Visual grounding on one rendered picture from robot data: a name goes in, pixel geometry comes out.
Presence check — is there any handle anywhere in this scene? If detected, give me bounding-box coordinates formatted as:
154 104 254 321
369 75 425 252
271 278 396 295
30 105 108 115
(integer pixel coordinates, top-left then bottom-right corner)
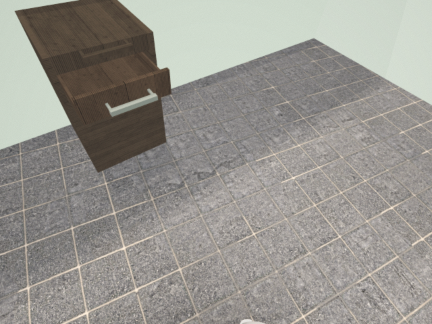
81 43 134 63
105 89 158 117

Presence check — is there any cabinet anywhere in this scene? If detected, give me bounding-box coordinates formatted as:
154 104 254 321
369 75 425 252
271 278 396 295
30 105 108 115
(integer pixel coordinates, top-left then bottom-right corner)
15 0 166 172

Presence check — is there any drawer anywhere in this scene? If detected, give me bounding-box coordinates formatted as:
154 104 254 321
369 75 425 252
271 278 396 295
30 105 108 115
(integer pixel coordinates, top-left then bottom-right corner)
57 52 171 126

